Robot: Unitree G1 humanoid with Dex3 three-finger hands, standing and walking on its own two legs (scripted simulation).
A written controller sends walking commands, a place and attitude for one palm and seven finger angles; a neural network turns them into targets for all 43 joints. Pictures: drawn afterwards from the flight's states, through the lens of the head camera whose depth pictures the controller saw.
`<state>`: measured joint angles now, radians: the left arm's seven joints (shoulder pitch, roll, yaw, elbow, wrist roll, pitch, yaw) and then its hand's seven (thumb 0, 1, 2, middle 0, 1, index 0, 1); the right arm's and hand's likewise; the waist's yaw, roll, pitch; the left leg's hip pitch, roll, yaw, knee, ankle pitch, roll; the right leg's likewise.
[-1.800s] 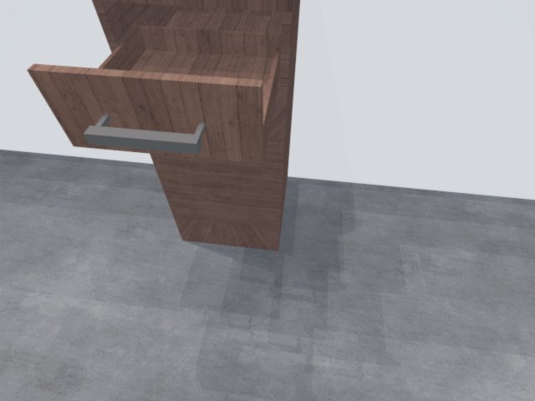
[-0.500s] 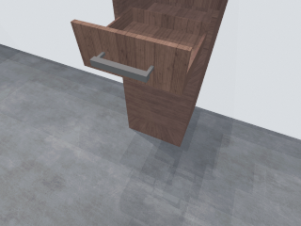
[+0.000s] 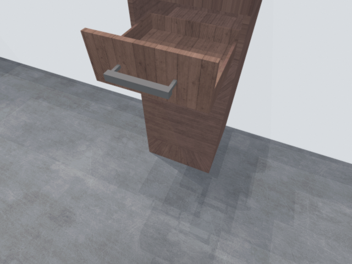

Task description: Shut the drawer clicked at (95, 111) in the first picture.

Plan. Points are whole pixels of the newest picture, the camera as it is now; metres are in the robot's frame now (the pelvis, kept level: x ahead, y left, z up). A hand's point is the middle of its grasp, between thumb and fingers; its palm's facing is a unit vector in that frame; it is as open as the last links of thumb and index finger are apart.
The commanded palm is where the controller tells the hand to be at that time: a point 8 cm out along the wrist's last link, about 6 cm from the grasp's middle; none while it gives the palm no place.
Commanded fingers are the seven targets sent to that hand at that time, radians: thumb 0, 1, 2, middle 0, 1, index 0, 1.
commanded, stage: look at it before walking up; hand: left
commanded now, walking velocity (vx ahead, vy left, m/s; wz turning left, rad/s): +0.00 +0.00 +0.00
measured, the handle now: (141, 79) +0.54 +0.13 +0.12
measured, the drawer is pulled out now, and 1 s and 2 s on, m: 0.28 0.28 0.28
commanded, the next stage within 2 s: turn to face it in 0.14 s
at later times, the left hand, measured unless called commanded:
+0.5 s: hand out of the picture +0.03 +0.21 -0.18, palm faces -0.03 -0.97 -0.23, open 7.4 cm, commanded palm none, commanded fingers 0.00 0.90 0.90 -0.20 -0.30 -0.20 -0.30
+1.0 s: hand out of the picture +0.09 +0.21 -0.18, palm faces -0.16 -0.96 -0.23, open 7.4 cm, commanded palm none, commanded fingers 0.00 0.90 0.90 -0.20 -0.30 -0.20 -0.30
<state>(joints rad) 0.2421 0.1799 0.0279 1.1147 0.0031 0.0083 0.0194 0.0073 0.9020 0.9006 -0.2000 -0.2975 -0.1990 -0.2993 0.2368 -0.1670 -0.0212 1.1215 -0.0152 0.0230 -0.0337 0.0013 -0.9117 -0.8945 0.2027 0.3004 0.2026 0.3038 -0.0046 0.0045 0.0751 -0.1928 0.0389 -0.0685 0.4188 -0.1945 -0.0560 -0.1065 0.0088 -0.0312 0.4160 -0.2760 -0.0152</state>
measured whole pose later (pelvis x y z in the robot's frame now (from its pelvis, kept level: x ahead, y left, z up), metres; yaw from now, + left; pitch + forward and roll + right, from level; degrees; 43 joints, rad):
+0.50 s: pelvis -0.01 +0.01 -0.01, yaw -5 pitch -1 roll +0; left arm 0.23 0.20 0.07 1.06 0.01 0.05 0.00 0.01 0.90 0.90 -0.20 -0.30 -0.20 -0.30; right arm 0.21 -0.17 -0.05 1.06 -0.02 0.03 -0.04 0.00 -0.91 -0.89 0.20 0.30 0.20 0.30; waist 0.00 0.00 0.09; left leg -0.25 0.06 0.01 0.52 -0.25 -0.05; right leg -0.21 0.03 0.05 0.53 -0.30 -0.01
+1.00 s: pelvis -0.02 +0.01 -0.01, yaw -12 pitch +0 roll -1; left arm 0.15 0.26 0.09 0.95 0.02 0.07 -0.01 0.01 0.90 0.90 -0.20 -0.30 -0.20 -0.30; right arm 0.13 -0.19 -0.03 0.94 -0.04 0.02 -0.04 0.00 -0.91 -0.89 0.20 0.30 0.20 0.30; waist 0.01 -0.03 0.12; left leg -0.26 0.07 0.02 0.53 -0.28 -0.03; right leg -0.41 0.03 0.04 0.94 -0.52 0.02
